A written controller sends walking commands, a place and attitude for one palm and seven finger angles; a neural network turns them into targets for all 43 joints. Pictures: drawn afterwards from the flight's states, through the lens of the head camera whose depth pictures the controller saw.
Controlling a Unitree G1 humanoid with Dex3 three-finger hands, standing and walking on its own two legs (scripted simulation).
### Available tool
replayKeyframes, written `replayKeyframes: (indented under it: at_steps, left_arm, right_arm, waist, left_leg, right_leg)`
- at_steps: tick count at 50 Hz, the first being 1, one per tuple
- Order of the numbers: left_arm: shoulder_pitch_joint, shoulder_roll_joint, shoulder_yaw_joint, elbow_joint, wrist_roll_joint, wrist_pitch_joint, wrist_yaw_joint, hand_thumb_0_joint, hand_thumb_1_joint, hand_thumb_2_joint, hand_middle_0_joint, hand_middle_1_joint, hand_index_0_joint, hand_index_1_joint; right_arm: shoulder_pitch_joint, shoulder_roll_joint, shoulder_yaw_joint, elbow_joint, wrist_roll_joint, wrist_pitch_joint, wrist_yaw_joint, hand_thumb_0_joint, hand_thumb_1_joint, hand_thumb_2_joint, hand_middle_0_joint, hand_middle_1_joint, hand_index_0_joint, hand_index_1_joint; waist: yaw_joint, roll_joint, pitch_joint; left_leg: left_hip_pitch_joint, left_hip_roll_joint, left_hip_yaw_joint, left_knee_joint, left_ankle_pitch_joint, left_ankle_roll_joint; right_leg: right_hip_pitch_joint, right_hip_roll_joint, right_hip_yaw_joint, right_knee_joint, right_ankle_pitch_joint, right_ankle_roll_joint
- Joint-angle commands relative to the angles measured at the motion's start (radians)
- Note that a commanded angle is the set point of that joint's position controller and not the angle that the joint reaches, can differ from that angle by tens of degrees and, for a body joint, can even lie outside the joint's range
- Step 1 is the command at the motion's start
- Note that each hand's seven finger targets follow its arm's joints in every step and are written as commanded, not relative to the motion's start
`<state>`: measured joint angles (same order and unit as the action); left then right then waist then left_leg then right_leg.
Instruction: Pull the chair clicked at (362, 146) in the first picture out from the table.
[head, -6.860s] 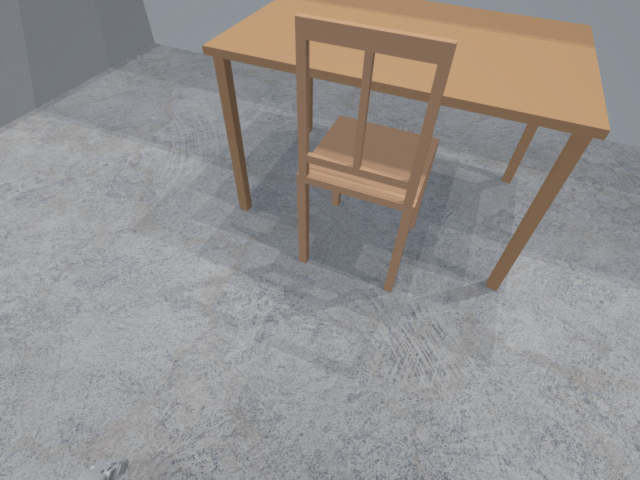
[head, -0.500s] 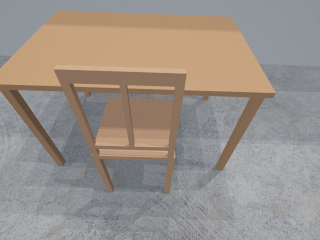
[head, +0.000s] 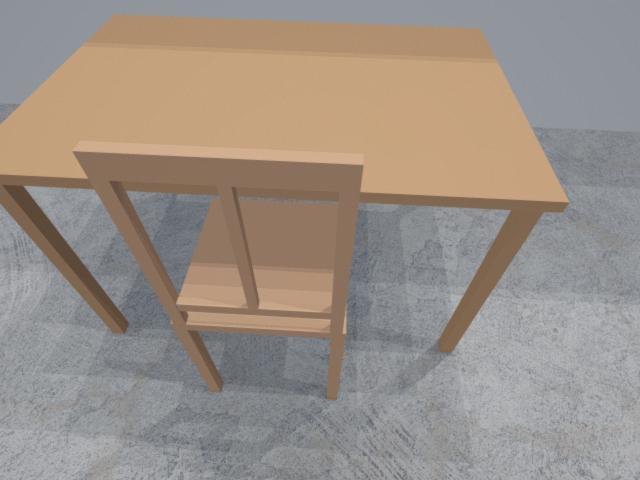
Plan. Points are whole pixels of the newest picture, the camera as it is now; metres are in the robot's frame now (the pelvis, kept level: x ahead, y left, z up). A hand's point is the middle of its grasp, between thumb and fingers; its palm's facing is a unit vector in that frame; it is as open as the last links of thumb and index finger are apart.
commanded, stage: come to a stop and stand still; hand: left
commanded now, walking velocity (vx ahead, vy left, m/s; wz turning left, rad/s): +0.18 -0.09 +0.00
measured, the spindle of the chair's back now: (242, 254) +0.47 +0.18 -0.06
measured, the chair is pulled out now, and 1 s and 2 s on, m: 0.00 0.00 0.00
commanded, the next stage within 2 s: look again from close up in 0.94 s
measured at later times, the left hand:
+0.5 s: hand out of the picture +0.07 +0.16 -0.17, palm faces -0.01 -0.97 -0.26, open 7.3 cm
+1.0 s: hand out of the picture +0.05 +0.14 -0.16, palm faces -0.03 -0.98 -0.20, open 7.3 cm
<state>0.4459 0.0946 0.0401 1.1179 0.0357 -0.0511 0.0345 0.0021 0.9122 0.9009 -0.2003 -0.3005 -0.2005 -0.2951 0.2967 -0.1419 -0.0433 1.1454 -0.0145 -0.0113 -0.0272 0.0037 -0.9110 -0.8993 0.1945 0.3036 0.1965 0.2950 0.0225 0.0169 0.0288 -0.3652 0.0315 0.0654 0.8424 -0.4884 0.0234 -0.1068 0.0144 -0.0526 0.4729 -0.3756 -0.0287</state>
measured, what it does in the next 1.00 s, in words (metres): steps on the spot: left foot, then right foot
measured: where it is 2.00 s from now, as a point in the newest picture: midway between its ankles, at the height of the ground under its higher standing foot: outside the picture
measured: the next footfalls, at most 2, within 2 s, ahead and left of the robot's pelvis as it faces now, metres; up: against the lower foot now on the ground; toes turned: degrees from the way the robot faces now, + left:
left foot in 0.10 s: +0.10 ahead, +0.09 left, +0.00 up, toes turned +2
right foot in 0.42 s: +0.08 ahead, -0.14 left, +0.00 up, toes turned -2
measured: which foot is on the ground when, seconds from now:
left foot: up 0.00-0.08, down 0.10-1.00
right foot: down 0.00-0.12, up 0.14-0.40, down 0.42-1.00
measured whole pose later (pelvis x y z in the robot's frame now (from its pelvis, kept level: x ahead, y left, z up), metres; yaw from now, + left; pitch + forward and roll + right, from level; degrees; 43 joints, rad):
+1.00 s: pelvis +0.04 -0.04 +0.01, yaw -1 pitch -1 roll +0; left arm 0.30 0.16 -0.01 1.07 0.02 -0.01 0.02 0.01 0.92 0.90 -0.20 -0.30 -0.20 -0.30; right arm 0.32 -0.14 -0.01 1.11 -0.02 0.01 -0.01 0.00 -0.91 -0.90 0.20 0.30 0.20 0.30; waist -0.02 0.01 0.03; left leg -0.23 0.03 0.03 0.46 -0.22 -0.02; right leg -0.20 0.02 -0.04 0.47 -0.26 -0.03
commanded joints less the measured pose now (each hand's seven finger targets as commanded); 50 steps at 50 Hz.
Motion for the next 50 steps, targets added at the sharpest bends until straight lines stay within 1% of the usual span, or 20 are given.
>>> replayKeyframes:
  at_steps: [1,3,4,5,6,9,11,16,19,20,21,22,24,26,29,34,46,47,48,50]
  left_arm:
    - [0.099,0.135,0.02,0.012,-0.001,0.0,0.014,0.0,0.9,0.9,-0.2,-0.3,-0.2,-0.3]
    - [0.023,0.118,0.015,-0.005,-0.015,0.005,0.008,0.0,0.9,0.9,-0.2,-0.3,-0.2,-0.3]
    - [0.034,0.097,0.01,-0.004,-0.02,0.008,0.006,0.0,0.9,0.9,-0.2,-0.3,-0.2,-0.3]
    - [0.052,0.058,0.0,-0.012,-0.029,0.013,0.007,0.0,0.9,0.9,-0.2,-0.3,-0.2,-0.3]
    - [0.053,0.055,-0.003,-0.012,-0.03,0.021,0.016,0.0,0.9,0.9,-0.2,-0.3,-0.2,-0.3]
    - [0.038,0.054,-0.008,0.0,-0.015,0.049,0.022,0.0,0.9,0.9,-0.2,-0.3,-0.2,-0.3]
    - [0.039,0.053,-0.011,-0.002,-0.017,0.064,0.016,0.0,0.9,0.9,-0.2,-0.3,-0.2,-0.3]
    - [0.013,0.079,-0.002,-0.049,-0.008,0.08,0.013,0.0,0.9,0.9,-0.2,-0.3,-0.2,-0.3]
    - [0.009,0.105,0.004,-0.071,-0.004,0.068,0.014,0.0,0.9,0.9,-0.2,-0.3,-0.2,-0.3]
    - [-0.018,0.137,0.006,-0.082,0.0,0.059,0.016,0.0,0.9,0.9,-0.2,-0.3,-0.2,-0.3]
    - [-0.064,0.181,0.005,-0.098,0.001,0.048,0.015,0.0,0.9,0.9,-0.2,-0.3,-0.2,-0.3]
    - [-0.108,0.221,0.007,-0.114,-0.005,0.044,0.011,0.0,0.9,0.9,-0.2,-0.3,-0.2,-0.3]
    - [-0.157,0.219,0.006,-0.122,-0.007,0.037,0.009,0.0,0.9,0.9,-0.2,-0.3,-0.2,-0.3]
    - [-0.164,0.208,0.002,-0.117,-0.013,0.031,0.007,0.0,0.9,0.9,-0.2,-0.3,-0.2,-0.3]
    - [-0.156,0.19,-0.006,-0.112,-0.02,0.034,0.007,0.0,0.9,0.9,-0.2,-0.3,-0.2,-0.3]
    - [-0.142,0.185,-0.011,-0.083,-0.022,0.037,0.005,0.0,0.9,0.9,-0.2,-0.3,-0.2,-0.3]
    - [-0.097,0.159,-0.016,-0.044,-0.023,0.029,0.004,0.0,0.9,0.9,-0.2,-0.3,-0.2,-0.3]
    - [-0.15,0.3,-0.04,-0.117,-0.031,0.007,0.002,0.0,0.9,0.9,-0.2,-0.3,-0.2,-0.3]
    - [-0.134,0.274,-0.013,-0.122,-0.027,0.019,0.007,0.0,0.9,0.9,-0.2,-0.3,-0.2,-0.3]
    - [-0.131,0.244,-0.023,-0.115,-0.021,0.012,0.012,0.0,0.9,0.9,-0.2,-0.3,-0.2,-0.3]
  right_arm:
    - [-0.065,-0.014,0.001,-0.105,0.005,-0.043,0.003,0.0,-0.9,-0.9,0.2,0.3,0.2,0.3]
    - [0.085,-0.007,0.008,-0.042,0.003,-0.048,-0.009,0.0,-0.9,-0.9,0.2,0.3,0.2,0.3]
    - [0.168,-0.057,0.001,-0.011,-0.001,-0.052,-0.02,0.0,-0.9,-0.9,0.2,0.3,0.2,0.3]
    - [0.213,-0.132,-0.007,-0.003,-0.006,-0.054,-0.027,0.0,-0.9,-0.9,0.2,0.3,0.2,0.3]
    - [0.182,-0.135,0.001,-0.009,0.001,-0.039,-0.03,0.0,-0.9,-0.9,0.2,0.3,0.2,0.3]
    - [0.001,-0.098,0.023,-0.057,0.006,-0.035,-0.029,0.0,-0.9,-0.9,0.2,0.3,0.2,0.3]
    - [-0.045,-0.106,0.018,-0.07,0.008,-0.02,-0.028,0.0,-0.9,-0.9,0.2,0.3,0.2,0.3]
    - [-0.066,-0.153,-0.015,-0.099,0.003,0.005,-0.021,0.0,-0.9,-0.9,0.2,0.3,0.2,0.3]
    - [-0.088,-0.146,-0.02,-0.118,0.004,0.018,-0.01,0.0,-0.9,-0.9,0.2,0.3,0.2,0.3]
    - [-0.084,-0.117,-0.019,-0.125,0.007,0.022,-0.006,0.0,-0.9,-0.9,0.2,0.3,0.2,0.3]
    - [-0.065,-0.081,-0.014,-0.13,0.014,0.029,-0.001,0.0,-0.9,-0.9,0.2,0.3,0.2,0.3]
    - [-0.04,-0.063,-0.012,-0.131,0.013,0.039,0.003,0.0,-0.9,-0.9,0.2,0.3,0.2,0.3]
    - [-0.038,-0.062,-0.009,-0.114,0.003,0.041,0.005,0.0,-0.9,-0.9,0.2,0.3,0.2,0.3]
    - [-0.005,-0.073,-0.005,-0.094,0.005,0.028,0.004,0.0,-0.9,-0.9,0.2,0.3,0.2,0.3]
    - [-0.016,-0.098,0.003,-0.079,0.005,0.021,0.004,0.0,-0.9,-0.9,0.2,0.3,0.2,0.3]
    - [-0.011,-0.094,0.02,-0.045,0.003,0.015,0.007,0.0,-0.9,-0.9,0.2,0.3,0.2,0.3]
    - [0.066,-0.077,0.029,-0.003,0.003,0.006,0.001,0.0,-0.9,-0.9,0.2,0.3,0.2,0.3]
    - [-0.01,-0.152,0.015,-0.119,-0.023,0.006,0.011,0.0,-0.9,-0.9,0.2,0.3,0.2,0.3]
    - [-0.028,-0.159,-0.011,-0.138,-0.016,-0.003,0.008,0.0,-0.9,-0.9,0.2,0.3,0.2,0.3]
    - [-0.008,-0.108,-0.001,-0.138,-0.01,0.004,0.008,0.0,-0.9,-0.9,0.2,0.3,0.2,0.3]
  waist:
    - [-0.014,-0.13,0.033]
    - [-0.085,-0.109,0.01]
    - [-0.107,-0.044,-0.039]
    - [-0.104,0.157,-0.077]
    - [-0.071,0.171,-0.053]
    - [-0.008,0.126,0.081]
    - [-0.002,0.13,0.056]
    - [0.001,0.092,-0.011]
    - [0.015,0.057,-0.005]
    - [0.003,-0.018,0.011]
    - [-0.024,-0.128,0.007]
    - [-0.045,-0.168,0.016]
    - [-0.049,-0.19,0.004]
    - [-0.051,-0.161,-0.047]
    - [-0.034,-0.091,-0.052]
    - [-0.019,-0.004,0.034]
    - [-0.025,-0.018,0.04]
    - [-0.055,0.076,0.167]
    - [-0.012,0.064,0.097]
    - [-0.042,-0.042,0.024]
  left_leg:
    - [-0.089,-0.002,0.028,-0.152,0.072,0.006]
    - [0.224,-0.052,0.07,-0.368,0.337,0.0]
    - [0.382,0.042,-0.044,-0.403,0.546,0.024]
    - [0.429,0.272,-0.291,-0.436,0.902,0.126]
    - [0.305,0.352,-0.339,-0.496,1.072,0.201]
    - [0.083,0.288,-0.232,-0.54,0.903,0.18]
    - [0.108,0.246,-0.185,-0.539,0.811,0.165]
    - [0.123,0.237,-0.168,-0.505,0.641,0.144]
    - [0.073,0.163,-0.131,-0.422,0.466,0.075]
    - [0.067,0.095,-0.096,-0.365,0.358,0.027]
    - [0.085,0.021,-0.038,-0.311,0.233,-0.016]
    - [0.116,-0.018,-0.018,-0.285,0.141,-0.035]
    - [0.15,-0.005,-0.029,-0.265,0.163,-0.039]
    - [0.186,0.007,-0.053,-0.336,0.309,-0.034]
    - [0.213,0.053,-0.079,-0.403,0.402,-0.03]
    - [0.175,0.065,-0.107,-0.48,0.364,-0.024]
    - [0.189,0.062,-0.1,-0.492,0.358,-0.025]
    - [0.15,-0.005,-0.105,-0.47,0.324,0.006]
    - [0.088,0.049,-0.103,-0.404,0.132,-0.006]
    - [0.12,0.01,-0.089,-0.302,0.179,-0.01]
  right_leg:
    - [0.077,-0.244,0.214,-0.053,0.723,-0.169]
    - [-0.09,-0.152,0.115,0.073,0.722,-0.091]
    - [-0.177,-0.102,0.09,0.214,0.594,-0.037]
    - [-0.281,-0.023,0.025,0.399,0.152,0.02]
    - [-0.243,-0.022,0.064,0.499,-0.213,0.027]
    - [-0.19,-0.083,0.091,0.448,-0.172,0.039]
    - [-0.177,-0.084,0.061,0.36,-0.115,0.05]
    - [-0.149,-0.061,0.027,0.232,0.009,0.049]
    - [-0.096,-0.059,0.058,0.035,0.172,0.039]
    - [-0.128,-0.107,0.152,-0.056,0.261,0.016]
    - [-0.175,-0.212,0.261,-0.122,0.282,-0.029]
    - [-0.233,-0.281,0.31,-0.171,0.242,-0.081]
    - [-0.233,-0.255,0.292,-0.15,0.348,-0.104]
    - [-0.161,-0.214,0.223,-0.081,0.481,-0.079]
    - [-0.147,-0.157,0.17,-0.089,0.355,-0.023]
    - [-0.152,-0.12,0.159,-0.146,0.154,-0.004]
    - [-0.143,-0.116,0.147,-0.178,0.144,-0.009]
    - [-0.211,-0.051,0.112,-0.096,0.07,-0.038]
    - [-0.258,-0.122,0.146,-0.11,-0.105,-0.036]
    - [-0.269,-0.179,0.232,-0.185,-0.146,-0.057]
